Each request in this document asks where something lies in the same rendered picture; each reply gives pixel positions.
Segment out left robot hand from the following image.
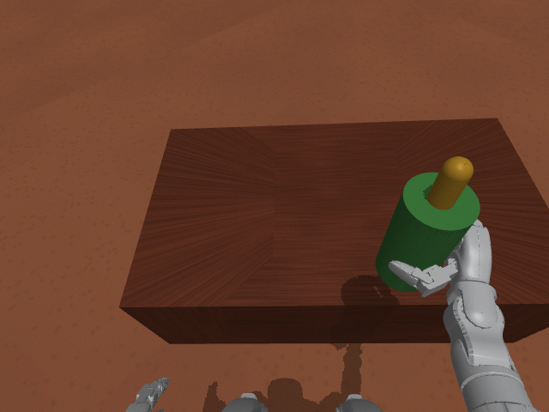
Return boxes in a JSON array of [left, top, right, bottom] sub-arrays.
[[125, 377, 169, 412]]

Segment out bottle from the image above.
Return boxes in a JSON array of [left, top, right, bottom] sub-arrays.
[[376, 156, 480, 292]]

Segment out right robot hand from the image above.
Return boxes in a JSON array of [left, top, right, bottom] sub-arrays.
[[389, 219, 492, 297]]

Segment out right robot arm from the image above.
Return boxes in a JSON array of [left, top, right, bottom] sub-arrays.
[[443, 280, 540, 412]]

